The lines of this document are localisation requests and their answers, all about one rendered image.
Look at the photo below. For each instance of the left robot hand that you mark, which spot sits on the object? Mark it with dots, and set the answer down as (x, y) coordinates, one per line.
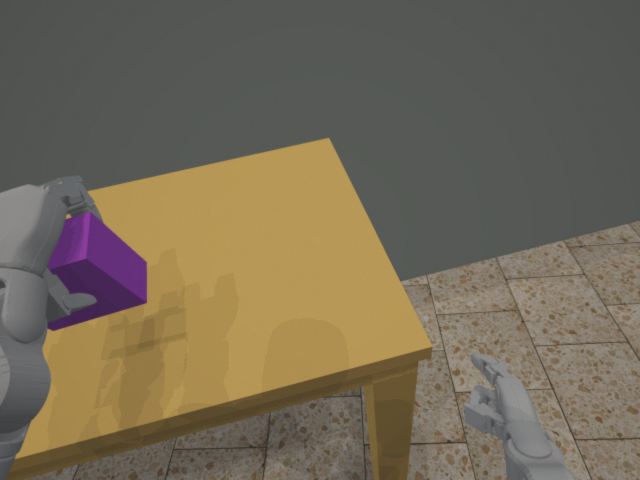
(31, 222)

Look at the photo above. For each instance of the right robot hand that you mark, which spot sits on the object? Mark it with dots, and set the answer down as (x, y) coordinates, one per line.
(490, 412)

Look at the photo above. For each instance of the robot right forearm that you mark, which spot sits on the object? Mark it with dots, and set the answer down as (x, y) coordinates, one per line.
(531, 454)

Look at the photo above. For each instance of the sponge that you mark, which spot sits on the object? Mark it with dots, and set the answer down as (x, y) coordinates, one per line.
(90, 258)

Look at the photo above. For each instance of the table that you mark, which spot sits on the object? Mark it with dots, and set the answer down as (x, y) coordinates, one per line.
(267, 287)

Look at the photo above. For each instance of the robot left forearm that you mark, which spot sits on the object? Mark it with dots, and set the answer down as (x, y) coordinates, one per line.
(25, 377)

